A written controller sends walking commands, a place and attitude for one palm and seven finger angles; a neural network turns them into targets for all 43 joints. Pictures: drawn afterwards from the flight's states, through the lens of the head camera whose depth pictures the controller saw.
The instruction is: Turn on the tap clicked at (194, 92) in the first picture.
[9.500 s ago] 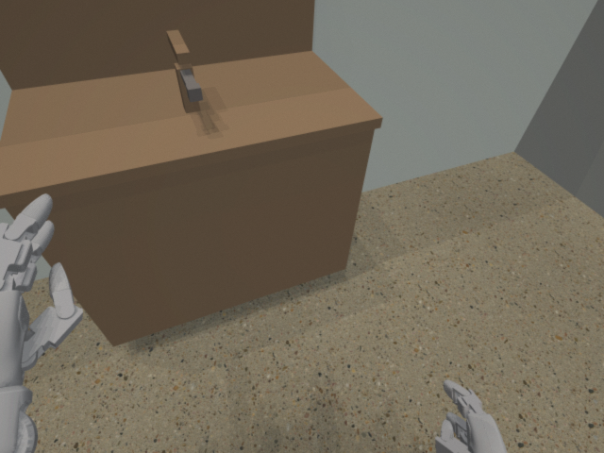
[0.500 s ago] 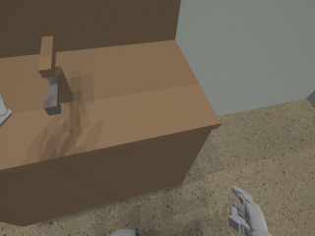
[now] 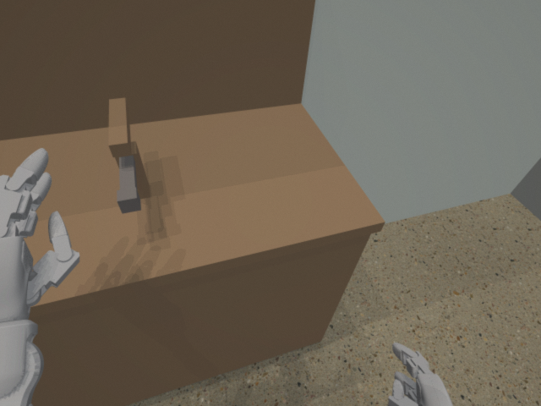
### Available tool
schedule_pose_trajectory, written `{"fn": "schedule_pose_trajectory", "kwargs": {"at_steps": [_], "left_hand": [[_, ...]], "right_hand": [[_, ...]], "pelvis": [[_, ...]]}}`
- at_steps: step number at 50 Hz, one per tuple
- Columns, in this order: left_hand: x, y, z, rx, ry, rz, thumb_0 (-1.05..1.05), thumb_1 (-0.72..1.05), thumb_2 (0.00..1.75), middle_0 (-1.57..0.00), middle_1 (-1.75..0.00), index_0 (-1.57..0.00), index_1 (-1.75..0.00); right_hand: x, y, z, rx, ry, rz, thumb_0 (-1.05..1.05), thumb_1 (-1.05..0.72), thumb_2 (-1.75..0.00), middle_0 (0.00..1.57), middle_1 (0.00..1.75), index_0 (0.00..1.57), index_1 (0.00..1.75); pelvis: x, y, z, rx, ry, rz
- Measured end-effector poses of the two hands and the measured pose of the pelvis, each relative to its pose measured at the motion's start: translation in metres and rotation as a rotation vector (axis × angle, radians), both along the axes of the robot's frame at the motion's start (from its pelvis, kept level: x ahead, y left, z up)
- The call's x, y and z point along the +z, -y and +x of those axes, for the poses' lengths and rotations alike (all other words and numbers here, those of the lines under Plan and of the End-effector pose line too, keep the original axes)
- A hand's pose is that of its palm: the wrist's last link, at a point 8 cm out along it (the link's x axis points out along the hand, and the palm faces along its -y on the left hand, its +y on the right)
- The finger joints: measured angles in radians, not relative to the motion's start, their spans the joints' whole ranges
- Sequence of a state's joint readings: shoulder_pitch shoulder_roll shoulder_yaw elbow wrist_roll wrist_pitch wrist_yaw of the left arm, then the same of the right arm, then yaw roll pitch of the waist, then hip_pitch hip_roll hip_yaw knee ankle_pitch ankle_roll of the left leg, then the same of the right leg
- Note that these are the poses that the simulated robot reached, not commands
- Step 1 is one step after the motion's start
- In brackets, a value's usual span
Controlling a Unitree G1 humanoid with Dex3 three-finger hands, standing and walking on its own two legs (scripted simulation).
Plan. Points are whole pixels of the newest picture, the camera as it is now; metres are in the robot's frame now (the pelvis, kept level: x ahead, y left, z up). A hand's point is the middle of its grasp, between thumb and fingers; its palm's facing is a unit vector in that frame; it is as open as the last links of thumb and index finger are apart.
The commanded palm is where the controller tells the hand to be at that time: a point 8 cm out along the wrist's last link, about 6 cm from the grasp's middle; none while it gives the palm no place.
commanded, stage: come to a stop and stand still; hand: left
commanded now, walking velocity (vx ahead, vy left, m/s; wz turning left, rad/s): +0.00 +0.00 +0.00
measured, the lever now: (129, 200) +0.37 +0.26 +0.09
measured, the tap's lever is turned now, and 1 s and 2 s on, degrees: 0 0 0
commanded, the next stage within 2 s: look again from close up in 0.06 s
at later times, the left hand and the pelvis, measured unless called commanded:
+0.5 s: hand (109, 239) +0.25 +0.22 +0.16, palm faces +0.38 -0.84 -0.38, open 7.4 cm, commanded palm +0.19 +0.26 +0.18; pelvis +0.03 -0.02 +0.00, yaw +1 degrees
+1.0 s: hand (155, 247) +0.25 +0.17 +0.16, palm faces +0.36 -0.84 -0.39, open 7.4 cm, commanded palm +0.19 +0.21 +0.18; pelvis +0.04 -0.07 +0.00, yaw +2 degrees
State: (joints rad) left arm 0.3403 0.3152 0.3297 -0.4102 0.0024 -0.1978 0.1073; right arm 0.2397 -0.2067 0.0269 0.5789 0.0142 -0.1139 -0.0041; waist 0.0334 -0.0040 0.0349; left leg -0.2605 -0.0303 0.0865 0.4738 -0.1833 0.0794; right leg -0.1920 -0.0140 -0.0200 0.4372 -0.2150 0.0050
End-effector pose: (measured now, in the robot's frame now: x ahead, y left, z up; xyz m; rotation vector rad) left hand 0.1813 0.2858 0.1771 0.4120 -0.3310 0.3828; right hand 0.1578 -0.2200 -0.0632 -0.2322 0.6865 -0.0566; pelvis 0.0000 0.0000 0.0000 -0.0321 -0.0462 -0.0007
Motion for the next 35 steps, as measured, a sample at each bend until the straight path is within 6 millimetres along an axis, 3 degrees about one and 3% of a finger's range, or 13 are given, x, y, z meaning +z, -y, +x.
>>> {"fn": "schedule_pose_trajectory", "kwargs": {"at_steps": [7, 17, 26, 35], "left_hand": [[-0.014, -0.003, 0.007, -0.013, -0.092, 0.016, 0.01, 0.89, 0.9, -0.21, -0.3, -0.21, -0.3], [0.001, 0.008, 0.018, 0.002, -0.033, 0.026, 0.02, 0.89, 0.9, -0.21, -0.3, -0.21, -0.3], [-0.005, 0.023, 0.033, -0.011, -0.097, 0.021, 0.01, 0.89, 0.9, -0.21, -0.3, -0.21, -0.3], [0.001, 0.039, 0.035, -0.012, -0.091, 0.023, 0.02, 0.89, 0.89, -0.21, -0.3, -0.21, -0.3]], "right_hand": [[0.008, -0.003, 0.014, -0.006, 0.034, 0.005, 0.01, -0.9, -0.9, 0.2, 0.3, 0.2, 0.3], [0.006, 0.0, 0.038, 0.041, 0.019, 0.006, 0.01, -0.9, -0.9, 0.2, 0.3, 0.2, 0.3], [0.005, 0.016, 0.055, 0.015, 0.019, 0.02, 0.01, -0.9, -0.9, 0.2, 0.3, 0.2, 0.3], [0.004, 0.038, 0.058, 0.003, 0.0, 0.01, 0.01, -0.9, -0.9, 0.2, 0.3, 0.2, 0.3]], "pelvis": [[0.002, 0.002, 0.006, 0.001, -0.006, 0.006], [0.004, 0.012, 0.023, 0.015, -0.018, 0.01], [0.004, 0.026, 0.036, 0.019, -0.029, 0.013], [0.004, 0.044, 0.039, 0.022, -0.031, 0.024]]}}
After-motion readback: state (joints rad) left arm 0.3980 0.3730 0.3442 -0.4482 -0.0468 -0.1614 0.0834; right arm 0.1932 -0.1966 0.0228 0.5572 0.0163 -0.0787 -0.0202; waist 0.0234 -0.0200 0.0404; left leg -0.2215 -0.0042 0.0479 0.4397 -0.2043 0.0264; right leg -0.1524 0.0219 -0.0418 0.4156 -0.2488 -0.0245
